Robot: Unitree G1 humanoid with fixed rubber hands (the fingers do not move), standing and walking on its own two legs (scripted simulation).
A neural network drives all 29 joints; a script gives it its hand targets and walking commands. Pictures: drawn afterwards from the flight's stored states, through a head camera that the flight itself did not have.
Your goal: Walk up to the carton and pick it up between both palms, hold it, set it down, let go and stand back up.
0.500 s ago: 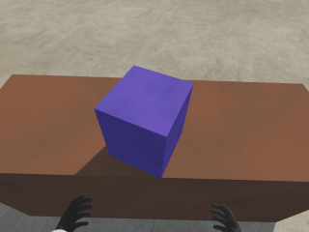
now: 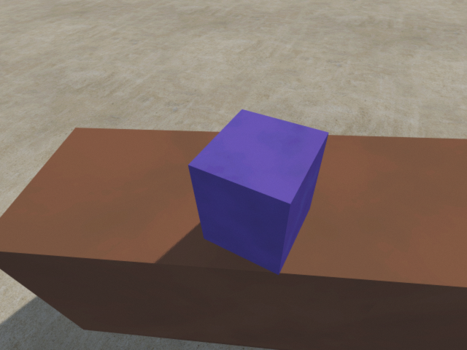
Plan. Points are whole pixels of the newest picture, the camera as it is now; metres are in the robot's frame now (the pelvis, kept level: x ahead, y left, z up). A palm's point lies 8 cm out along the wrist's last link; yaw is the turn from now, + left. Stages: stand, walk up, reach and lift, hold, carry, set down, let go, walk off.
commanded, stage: stand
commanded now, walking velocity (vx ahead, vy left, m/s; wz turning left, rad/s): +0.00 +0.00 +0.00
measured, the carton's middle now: (260, 190) +0.47 -0.03 +0.00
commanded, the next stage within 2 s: none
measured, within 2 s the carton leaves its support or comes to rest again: neither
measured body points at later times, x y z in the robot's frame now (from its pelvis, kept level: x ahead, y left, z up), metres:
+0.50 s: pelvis +0.00 -0.01 +0.00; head +0.00 -0.03 +0.45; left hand +0.02 +0.23 -0.13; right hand +0.04 -0.25 -0.15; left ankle +0.03 +0.11 -0.73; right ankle -0.01 -0.10 -0.73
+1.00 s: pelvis +0.00 -0.01 +0.01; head +0.01 -0.02 +0.46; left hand -0.02 +0.20 -0.15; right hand +0.01 -0.23 -0.16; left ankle +0.03 +0.11 -0.73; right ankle -0.01 -0.10 -0.73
